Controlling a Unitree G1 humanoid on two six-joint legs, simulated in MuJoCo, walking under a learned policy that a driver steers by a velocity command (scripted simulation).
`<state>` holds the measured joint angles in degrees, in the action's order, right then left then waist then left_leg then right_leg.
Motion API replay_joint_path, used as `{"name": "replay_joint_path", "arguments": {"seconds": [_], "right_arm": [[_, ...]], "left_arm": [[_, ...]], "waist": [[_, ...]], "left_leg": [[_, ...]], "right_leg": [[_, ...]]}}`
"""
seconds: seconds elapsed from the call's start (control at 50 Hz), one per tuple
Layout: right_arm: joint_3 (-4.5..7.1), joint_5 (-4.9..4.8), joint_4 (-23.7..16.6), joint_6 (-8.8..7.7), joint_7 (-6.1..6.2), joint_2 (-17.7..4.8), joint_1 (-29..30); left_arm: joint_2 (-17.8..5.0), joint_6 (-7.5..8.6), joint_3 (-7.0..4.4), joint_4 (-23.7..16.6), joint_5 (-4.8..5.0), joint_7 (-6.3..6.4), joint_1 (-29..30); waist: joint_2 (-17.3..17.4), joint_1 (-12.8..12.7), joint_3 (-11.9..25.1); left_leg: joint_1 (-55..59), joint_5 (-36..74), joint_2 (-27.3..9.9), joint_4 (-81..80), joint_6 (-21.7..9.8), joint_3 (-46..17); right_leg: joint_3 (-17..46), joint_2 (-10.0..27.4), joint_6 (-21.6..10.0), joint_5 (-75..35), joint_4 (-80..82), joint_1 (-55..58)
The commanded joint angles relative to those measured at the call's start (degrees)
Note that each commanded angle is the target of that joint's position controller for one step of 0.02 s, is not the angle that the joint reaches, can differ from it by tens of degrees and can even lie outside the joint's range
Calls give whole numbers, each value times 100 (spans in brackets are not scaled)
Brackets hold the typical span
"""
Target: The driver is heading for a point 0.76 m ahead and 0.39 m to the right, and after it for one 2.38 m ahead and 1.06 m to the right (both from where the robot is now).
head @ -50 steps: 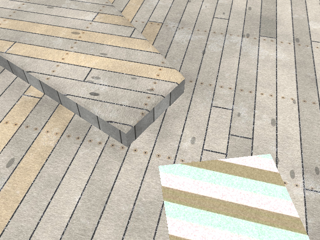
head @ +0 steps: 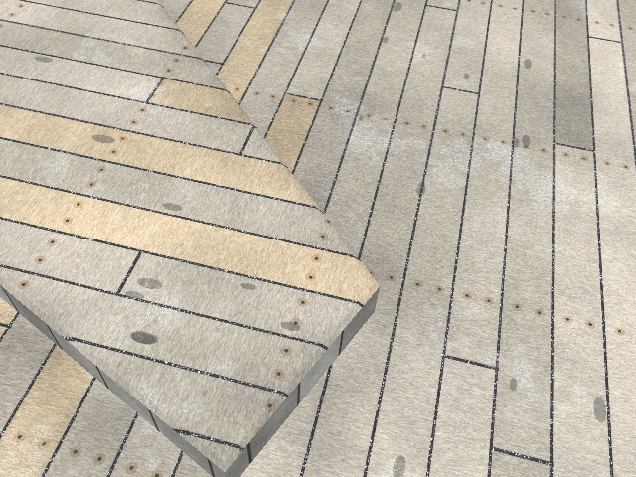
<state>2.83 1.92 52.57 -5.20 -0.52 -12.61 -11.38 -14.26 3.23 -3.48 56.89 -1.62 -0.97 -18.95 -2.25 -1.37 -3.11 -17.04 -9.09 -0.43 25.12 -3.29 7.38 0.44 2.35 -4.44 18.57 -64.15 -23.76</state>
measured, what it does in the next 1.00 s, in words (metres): walks ahead, turning right: right foot, then left foot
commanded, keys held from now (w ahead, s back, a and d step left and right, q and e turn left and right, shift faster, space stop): w+e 1.00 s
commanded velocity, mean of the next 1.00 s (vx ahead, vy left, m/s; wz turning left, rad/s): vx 0.50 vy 0.00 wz -0.55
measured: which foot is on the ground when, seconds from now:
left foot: down 0.00-0.44, up 0.46-0.88, down 0.90-1.00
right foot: up 0.00-0.40, down 0.42-0.90, up 0.92-1.00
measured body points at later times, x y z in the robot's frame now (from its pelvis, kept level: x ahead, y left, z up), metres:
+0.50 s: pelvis +0.25 -0.07 -0.02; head +0.29 -0.08 +0.43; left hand +0.50 +0.13 -0.12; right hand +0.22 -0.35 -0.15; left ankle +0.12 +0.11 -0.64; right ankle +0.30 -0.15 -0.74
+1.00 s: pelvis +0.52 -0.13 -0.01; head +0.54 -0.13 +0.44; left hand +0.73 +0.07 -0.13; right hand +0.52 -0.44 -0.10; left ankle +0.62 -0.07 -0.74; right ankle +0.35 -0.17 -0.65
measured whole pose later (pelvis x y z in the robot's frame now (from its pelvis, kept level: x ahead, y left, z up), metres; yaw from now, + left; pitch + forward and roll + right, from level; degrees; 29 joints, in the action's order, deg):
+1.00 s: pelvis +0.52 -0.13 -0.01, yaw -35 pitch +2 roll +1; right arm 4.1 0.4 44.2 -6.9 -0.6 -14.3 -7.0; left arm -15.6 2.1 -4.7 44.3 1.6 1.1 -19.4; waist -2.0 -1.2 0.5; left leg -20.4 -11.1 1.2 29.4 -1.3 2.4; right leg 7.0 -3.7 -2.1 25.0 -66.3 -21.4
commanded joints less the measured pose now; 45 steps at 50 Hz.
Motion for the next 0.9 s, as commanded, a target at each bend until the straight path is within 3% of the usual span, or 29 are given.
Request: {"name": "replay_joint_path", "arguments": {"seconds": [0.02, 0.12, 0.22, 0.24, 0.26, 0.3, 0.34, 0.38, 0.4, 0.42, 0.44, 0.46, 0.48, 0.5, 0.52, 0.54, 0.56, 0.58, 0.66, 0.7, 0.72, 0.74, 0.76, 0.78, 0.82, 0.86, 0.88, 0.9], "right_arm": [[109, -80, -87, -159, 30, -534, -453], [104, -67, 115, -200, 75, -499, -938], [130, -63, 221, -198, 135, -635, -1221], [314, -201, 151, -111, 215, -1248, -1106], [327, -241, 145, -43, 248, -1213, -1059], [324, -248, 181, 59, 283, -1046, -1133], [344, -245, 159, 118, 289, -1049, -1057], [395, -278, 82, 157, 304, -1230, -927], [412, -314, 13, 185, 303, -1330, -754], [395, -327, -61, 172, 297, -1321, -601], [238, -61, -252, 83, 244, -757, -623], [90, -227, -611, -192, 147, -411, -840], [209, -467, -710, -398, 76, -897, -12], [211, -507, -770, -465, 55, -944, 126], [238, -382, -632, -435, 106, -944, 45], [291, -250, -574, -345, 146, -979, -58], [314, -232, -616, -254, 136, -971, -175], [321, -197, -660, -184, 132, -939, -181], [245, -101, -891, -62, 138, -654, 498], [181, -126, -1035, -39, 96, -514, 848], [183, -193, -1147, -65, 91, -568, 1123], [155, -256, -1186, -120, 46, -546, 1335], [124, -261, -1254, -170, -3, -515, 1522], [143, -263, -1312, -231, -59, -633, 1666], [226, -282, -1347, -299, -93, -885, 1639], [325, -274, -1210, -350, -57, -1082, 1013], [403, -197, -1078, -366, -11, -1241, 437], [487, -101, -973, -337, 50, -1521, -498]], "left_arm": [[-141, -135, -51, -233, -50, -91, -270], [-63, -215, -22, -614, -43, -193, 698], [57, -183, 74, -1005, -44, -290, 1675], [-36, -89, 1, -1177, 509, -186, 1976], [-115, -46, 3, -1280, 548, -172, 2079], [-98, -39, -15, -1399, 423, -197, 2251], [-97, -67, -50, -1495, 378, -243, 2256], [-310, -114, -181, -1462, 368, -260, 1765], [-512, -124, -305, -1327, 363, -253, 1116], [-898, -149, -515, -1078, 338, -168, 187], [-1490, -191, -643, -915, 351, -19, -271], [-1765, -83, -604, -1163, 219, -52, -212], [-1261, -29, -474, -1133, 180, -71, -274], [-987, 33, -400, -1171, 219, -57, 59], [-817, 78, -339, -1311, 260, -72, 576], [-637, 85, -269, -1413, 267, -56, 916], [-690, 102, -265, -1469, 216, -27, 993], [-728, 120, -271, -1472, 237, -1, 987], [-925, 85, -327, -1417, 251, 147, 541], [-831, -15, -299, -1332, 264, 169, 201], [-605, -74, -255, -1254, 323, 185, -128], [-565, -74, -231, -1254, 301, 207, -231], [-670, -81, -258, -1277, 287, 227, -224], [-849, -79, -306, -1316, 306, 255, -167], [-984, -67, -352, -1364, 287, 268, -84], [-860, -62, -339, -1400, 322, 275, 4], [-675, -45, -288, -1480, 307, 258, 99], [-421, -23, -201, -1652, 210, 238, 230]], "waist": [[776, 3, 330], [660, 106, -55], [613, 279, -274], [644, 445, -74], [461, 373, -90], [400, 420, -205], [518, 331, -161], [742, 5, 248], [738, -376, 577], [550, -855, 990], [-828, -686, 1232], [-1307, -314, 2186], [-398, -634, 1759], [-245, -411, 1183], [277, -76, 848], [397, 142, 669], [113, 318, 664], [130, 382, 591], [49, 207, 463], [-178, 39, 465], [-139, -110, 396], [-105, -179, 352], [-250, -229, 362], [-282, -243, 362], [-476, -144, 426], [-622, 194, 572], [-488, 448, 974], [136, 831, 1709]], "left_leg": [[682, 470, -1548, -1635, -502, -1151], [1088, 757, -1494, -1841, -579, -401], [1400, 1306, -1516, -1781, -517, 213], [1911, 1496, -1698, -1699, -547, -25], [2342, 1649, -1850, -1626, -562, -16], [2689, 2113, -1916, -1413, -525, 173], [2520, 3403, -1794, -962, -391, 481], [2277, 5211, -1665, 61, -269, 690], [1964, 5592, -1540, 1034, -174, 786], [1022, 4748, -1292, 2401, 75, 807], [-917, -256, -681, 4463, 357, 720], [-2632, -2675, 322, 5963, 492, -565], [-3314, -2198, -22, 6096, 332, -1171], [-3362, -1599, -283, 5536, 196, -1159], [-2912, -1221, -537, 5091, 229, -1152], [-2504, -924, -696, 4696, 276, -1143], [-2084, -842, -772, 4482, 362, -1191], [-1952, -825, -787, 4212, 471, -1150], [-1869, 141, -522, 2931, 727, -886], [-2142, 250, -457, 2464, 707, -1009], [-2512, 90, -467, 2369, 683, -1141], [-2600, 231, -326, 1749, 618, -1110], [-2507, 241, -209, 1193, 568, -1113], [-2198, 413, -120, 659, 555, -1106], [-1401, 410, 21, 281, 503, -1038], [-409, 532, 95, -116, 292, -975], [635, 723, -120, -138, 88, -1104], [2172, 798, -1015, 79, -261, -1921]], "right_leg": [[161, 339, 2, -416, -141, -601], [18, 444, 118, -1332, 709, -1529], [-431, 311, 53, -1885, 2153, -1294], [4, 402, 25, -1607, 2127, -1626], [65, 419, -9, -1474, 2276, -1939], [-159, 366, -59, -1308, 2494, -2105], [-558, 122, -176, -1044, 2609, -1525], [-942, -336, -349, -618, 2521, -429], [-1032, -580, -509, -723, 2804, 519], [-713, -649, -757, -1121, 3315, 2074], [1300, 684, -1187, -1659, 3411, 3531], [4527, 1818, -2363, -836, 4458, 4798], [4021, 1653, -1970, -1046, 4786, 4575], [3089, 1418, -1679, -1400, 4747, 3867], [2454, 1125, -1430, -1823, 4766, 2946], [1996, 881, -1257, -2106, 4893, 2285], [1945, 872, -1335, -2315, 5013, 1768], [1816, 788, -1345, -2567, 5069, 1489], [1225, 404, -1150, -3045, 5019, 968], [1454, 518, -1049, -2678, 4936, 1288], [1737, 587, -1012, -2244, 4873, 1835], [1807, 543, -980, -2104, 4718, 2205], [1928, 614, -967, -1962, 4614, 2396], [2007, 652, -930, -1895, 4555, 2366], [2246, 729, -842, -2069, 4463, 2106], [2331, 577, -657, -2420, 4052, 1932], [2113, 244, -472, -2544, 3362, 1606], [1573, -203, -213, -1711, 1781, 693]]}}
